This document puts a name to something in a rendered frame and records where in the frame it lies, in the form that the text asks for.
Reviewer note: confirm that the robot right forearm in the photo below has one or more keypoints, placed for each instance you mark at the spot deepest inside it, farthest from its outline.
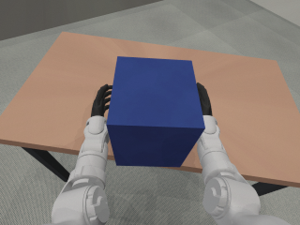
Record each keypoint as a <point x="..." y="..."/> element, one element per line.
<point x="213" y="156"/>

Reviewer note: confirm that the right robot hand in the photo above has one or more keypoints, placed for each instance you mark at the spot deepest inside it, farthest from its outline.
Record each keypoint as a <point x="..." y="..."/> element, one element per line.
<point x="204" y="100"/>

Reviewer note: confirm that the carton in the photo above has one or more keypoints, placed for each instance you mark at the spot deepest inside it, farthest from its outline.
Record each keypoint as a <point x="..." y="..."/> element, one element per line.
<point x="155" y="115"/>

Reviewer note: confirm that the robot left forearm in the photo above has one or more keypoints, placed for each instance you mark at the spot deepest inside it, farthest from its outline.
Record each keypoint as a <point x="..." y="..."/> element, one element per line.
<point x="92" y="159"/>

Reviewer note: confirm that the left robot hand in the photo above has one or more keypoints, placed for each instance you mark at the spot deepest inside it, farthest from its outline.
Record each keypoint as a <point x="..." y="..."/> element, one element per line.
<point x="99" y="107"/>

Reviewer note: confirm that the robot left upper arm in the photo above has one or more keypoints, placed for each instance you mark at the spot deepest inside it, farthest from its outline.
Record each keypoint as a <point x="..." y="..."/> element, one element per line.
<point x="81" y="206"/>

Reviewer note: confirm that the table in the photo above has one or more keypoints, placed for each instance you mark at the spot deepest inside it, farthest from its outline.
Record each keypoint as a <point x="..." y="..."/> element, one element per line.
<point x="258" y="119"/>

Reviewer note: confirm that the robot right upper arm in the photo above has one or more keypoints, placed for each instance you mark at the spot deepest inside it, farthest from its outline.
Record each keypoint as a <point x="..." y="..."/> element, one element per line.
<point x="231" y="202"/>

